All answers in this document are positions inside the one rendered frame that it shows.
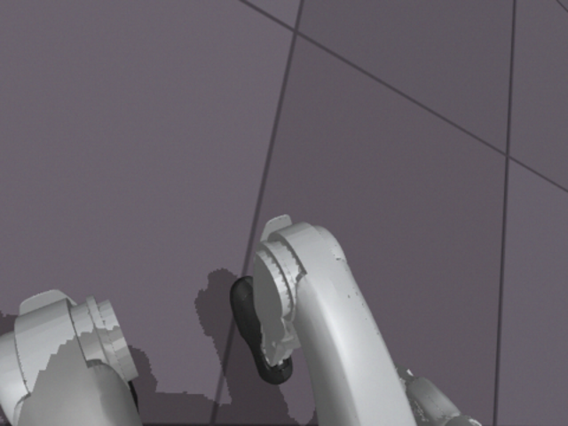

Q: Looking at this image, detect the right robot foot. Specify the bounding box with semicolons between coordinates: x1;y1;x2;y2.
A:
230;276;293;385

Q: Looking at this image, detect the right robot hand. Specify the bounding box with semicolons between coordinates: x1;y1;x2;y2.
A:
394;362;463;426

